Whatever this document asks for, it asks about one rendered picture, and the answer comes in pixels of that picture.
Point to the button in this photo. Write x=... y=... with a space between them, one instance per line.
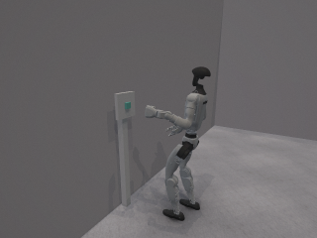
x=127 y=105

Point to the left robot hand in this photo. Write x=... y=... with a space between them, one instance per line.
x=150 y=111

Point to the robot right shin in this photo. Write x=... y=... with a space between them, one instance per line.
x=188 y=185

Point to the right robot upper arm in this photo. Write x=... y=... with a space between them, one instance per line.
x=205 y=113

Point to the humanoid robot head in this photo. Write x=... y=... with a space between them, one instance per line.
x=199 y=72

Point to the right robot hand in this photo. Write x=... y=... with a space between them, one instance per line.
x=173 y=132

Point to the robot left forearm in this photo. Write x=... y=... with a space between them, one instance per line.
x=176 y=120

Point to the left robot upper arm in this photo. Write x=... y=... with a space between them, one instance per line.
x=191 y=102

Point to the panel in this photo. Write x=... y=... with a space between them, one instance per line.
x=122 y=116

